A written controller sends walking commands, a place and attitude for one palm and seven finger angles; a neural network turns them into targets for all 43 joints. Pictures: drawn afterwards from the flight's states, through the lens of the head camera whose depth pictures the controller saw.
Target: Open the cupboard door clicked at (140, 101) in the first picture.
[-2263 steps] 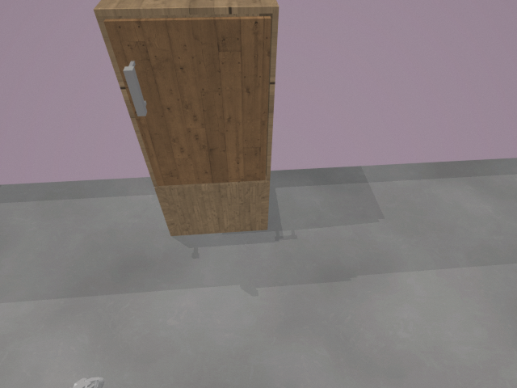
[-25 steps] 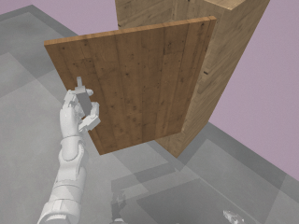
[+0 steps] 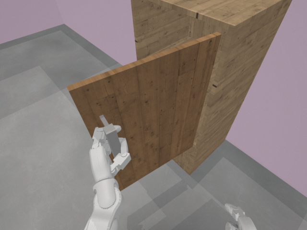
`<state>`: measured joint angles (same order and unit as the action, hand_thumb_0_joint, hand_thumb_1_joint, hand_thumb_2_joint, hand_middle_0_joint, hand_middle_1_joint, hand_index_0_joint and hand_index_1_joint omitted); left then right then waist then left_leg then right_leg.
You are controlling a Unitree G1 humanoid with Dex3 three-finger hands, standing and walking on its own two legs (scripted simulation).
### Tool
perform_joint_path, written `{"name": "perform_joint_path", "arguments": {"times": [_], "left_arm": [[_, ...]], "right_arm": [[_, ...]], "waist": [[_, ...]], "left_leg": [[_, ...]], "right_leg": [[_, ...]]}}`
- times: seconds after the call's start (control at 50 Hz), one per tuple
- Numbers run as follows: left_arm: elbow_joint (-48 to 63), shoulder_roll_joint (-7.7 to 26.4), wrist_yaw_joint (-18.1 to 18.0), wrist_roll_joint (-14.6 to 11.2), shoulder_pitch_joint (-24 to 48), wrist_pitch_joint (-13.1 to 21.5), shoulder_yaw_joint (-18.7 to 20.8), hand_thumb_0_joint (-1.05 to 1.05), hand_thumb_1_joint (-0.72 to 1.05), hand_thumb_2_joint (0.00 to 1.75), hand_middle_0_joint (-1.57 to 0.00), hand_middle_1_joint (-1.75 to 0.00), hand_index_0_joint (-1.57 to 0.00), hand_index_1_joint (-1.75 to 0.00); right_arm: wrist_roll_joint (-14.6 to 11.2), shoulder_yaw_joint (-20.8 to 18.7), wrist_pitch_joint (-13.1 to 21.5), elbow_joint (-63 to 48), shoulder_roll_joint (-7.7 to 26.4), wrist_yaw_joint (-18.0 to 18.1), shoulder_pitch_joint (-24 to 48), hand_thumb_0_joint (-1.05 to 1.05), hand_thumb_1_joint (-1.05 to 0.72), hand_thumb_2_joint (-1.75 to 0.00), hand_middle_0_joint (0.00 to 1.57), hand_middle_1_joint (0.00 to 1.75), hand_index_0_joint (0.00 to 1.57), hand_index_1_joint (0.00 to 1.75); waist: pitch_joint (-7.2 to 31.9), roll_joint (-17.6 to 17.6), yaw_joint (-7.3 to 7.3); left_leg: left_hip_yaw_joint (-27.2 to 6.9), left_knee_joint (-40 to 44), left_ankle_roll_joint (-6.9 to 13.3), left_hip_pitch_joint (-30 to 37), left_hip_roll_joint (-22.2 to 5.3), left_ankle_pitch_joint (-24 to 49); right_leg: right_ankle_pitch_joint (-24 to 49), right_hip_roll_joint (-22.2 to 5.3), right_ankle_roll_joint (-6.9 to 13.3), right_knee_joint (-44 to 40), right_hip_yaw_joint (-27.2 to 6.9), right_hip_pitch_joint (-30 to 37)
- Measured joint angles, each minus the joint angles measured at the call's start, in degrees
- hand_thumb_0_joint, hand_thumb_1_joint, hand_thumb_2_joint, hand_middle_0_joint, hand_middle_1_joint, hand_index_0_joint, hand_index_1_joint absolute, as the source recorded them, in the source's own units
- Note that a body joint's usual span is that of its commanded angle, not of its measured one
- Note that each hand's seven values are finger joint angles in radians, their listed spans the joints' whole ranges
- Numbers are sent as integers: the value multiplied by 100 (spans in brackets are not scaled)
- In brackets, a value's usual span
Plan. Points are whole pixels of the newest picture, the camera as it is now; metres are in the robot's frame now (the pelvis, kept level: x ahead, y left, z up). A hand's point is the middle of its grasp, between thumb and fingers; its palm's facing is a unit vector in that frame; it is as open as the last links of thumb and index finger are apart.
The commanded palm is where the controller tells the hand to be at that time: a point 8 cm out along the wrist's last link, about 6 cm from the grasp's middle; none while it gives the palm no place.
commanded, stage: open thumb and fingers to let go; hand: left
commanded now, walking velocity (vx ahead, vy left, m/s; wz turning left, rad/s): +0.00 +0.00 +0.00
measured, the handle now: (111, 138) +0.34 +0.13 +0.06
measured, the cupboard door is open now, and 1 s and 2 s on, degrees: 81 82 83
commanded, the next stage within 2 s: slide the hand sideways off the handle in 0.88 s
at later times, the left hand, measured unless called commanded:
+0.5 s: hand (128, 154) +0.29 +0.08 +0.06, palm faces +0.34 -0.94 +0.02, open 11.1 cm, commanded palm +0.25 +0.13 +0.06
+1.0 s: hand (125, 154) +0.29 +0.08 +0.06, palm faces +0.30 -0.96 +0.01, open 14.3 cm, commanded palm +0.26 +0.12 +0.06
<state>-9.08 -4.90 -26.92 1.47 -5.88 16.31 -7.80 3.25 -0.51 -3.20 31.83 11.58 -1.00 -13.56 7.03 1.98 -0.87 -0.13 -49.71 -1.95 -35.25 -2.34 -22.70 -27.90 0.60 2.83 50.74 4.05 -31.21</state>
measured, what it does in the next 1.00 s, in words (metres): stands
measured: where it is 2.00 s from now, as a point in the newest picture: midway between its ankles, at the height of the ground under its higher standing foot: outside the picture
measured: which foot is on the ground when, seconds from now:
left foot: down 0.00-1.00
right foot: down 0.00-1.00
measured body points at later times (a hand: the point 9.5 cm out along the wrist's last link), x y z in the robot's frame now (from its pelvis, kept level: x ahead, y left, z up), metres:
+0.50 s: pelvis -0.01 +0.00 -0.01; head +0.01 -0.02 +0.44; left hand +0.27 +0.13 +0.07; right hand +0.16 -0.22 -0.11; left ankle +0.02 +0.14 -0.69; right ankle -0.02 -0.08 -0.69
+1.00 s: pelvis -0.01 +0.02 -0.01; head +0.01 +0.01 +0.44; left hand +0.27 +0.13 +0.07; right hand +0.16 -0.20 -0.11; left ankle +0.02 +0.14 -0.69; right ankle -0.02 -0.08 -0.69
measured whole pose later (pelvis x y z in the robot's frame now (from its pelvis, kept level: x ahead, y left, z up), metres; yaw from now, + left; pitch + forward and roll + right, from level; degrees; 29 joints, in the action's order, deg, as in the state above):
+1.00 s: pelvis -0.01 +0.02 -0.01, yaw +1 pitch +8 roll -1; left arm -11.6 -5.1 -30.3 4.0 -0.3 14.1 -12.7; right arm 3.5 0.1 -2.2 32.9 10.7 -0.3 -11.3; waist 6.4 2.4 0.0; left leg -0.5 -53.6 -0.5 -38.7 -1.4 -23.2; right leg -27.9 -0.4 1.5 53.3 4.4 -33.6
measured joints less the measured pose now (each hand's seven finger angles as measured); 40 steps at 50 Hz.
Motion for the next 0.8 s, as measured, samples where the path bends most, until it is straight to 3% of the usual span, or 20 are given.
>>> {"name": "perform_joint_path", "arguments": {"times": [0.14, 0.26, 0.58, 0.8], "left_arm": [[87, -42, -299, 288, -92, 10, -281, -1, 65, 76, -34, -133, -34, -133], [-107, 32, -148, 55, 193, -63, -154, 0, 57, 75, -36, -132, -36, -132], [-182, -48, -225, 153, 325, -118, -259, 0, -27, 40, -32, -121, -31, -121], [-221, -5, -249, 225, 426, -141, -351, -1, -48, 31, -33, -92, -32, -91]], "right_arm": [[51, -22, 103, 104, 8, 84, 72, 1, -90, -90, 20, 30, 20, 30], [24, -5, 118, 160, -48, 120, 185, 1, -90, -90, 20, 30, 20, 30], [37, 35, 118, 79, -82, 90, 182, 1, -90, -90, 20, 30, 20, 30], [35, 31, 75, 74, -84, 84, 152, 1, -90, -90, 20, 30, 20, 30]], "waist": [[-23, 12, 12], [-13, 38, 50], [-6, 19, 80], [-26, 13, 61]], "left_leg": [[-79, -109, -19, -100, 36, -13], [-85, -113, -40, -113, 40, 8], [-66, -207, 16, -193, 59, -13], [-29, -282, 81, -250, 62, -41]], "right_leg": [[-75, -33, 36, 152, 79, -82], [-67, -37, 42, 178, 83, -104], [-53, -58, -8, 218, 61, -162], [-23, -63, -69, 217, 23, -194]]}}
